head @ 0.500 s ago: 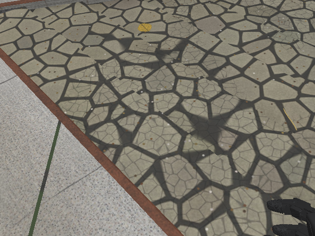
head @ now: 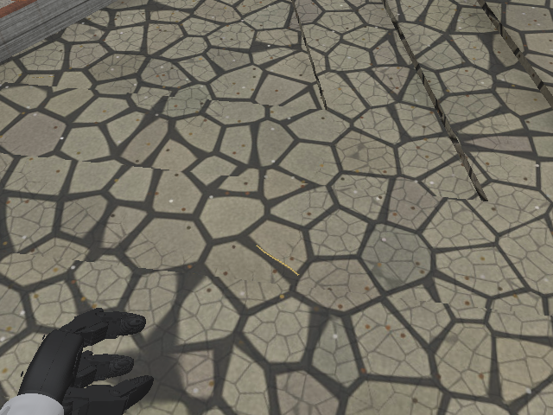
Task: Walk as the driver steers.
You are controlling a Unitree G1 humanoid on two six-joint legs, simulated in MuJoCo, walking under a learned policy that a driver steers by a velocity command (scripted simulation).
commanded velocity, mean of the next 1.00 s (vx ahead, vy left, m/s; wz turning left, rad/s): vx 1.00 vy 0.00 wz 0.33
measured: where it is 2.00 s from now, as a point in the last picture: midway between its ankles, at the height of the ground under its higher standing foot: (162, 65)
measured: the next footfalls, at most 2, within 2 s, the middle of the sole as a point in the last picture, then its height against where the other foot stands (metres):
right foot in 0.06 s outside the picture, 0.03 m lower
left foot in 0.50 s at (225, 326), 0.04 m lower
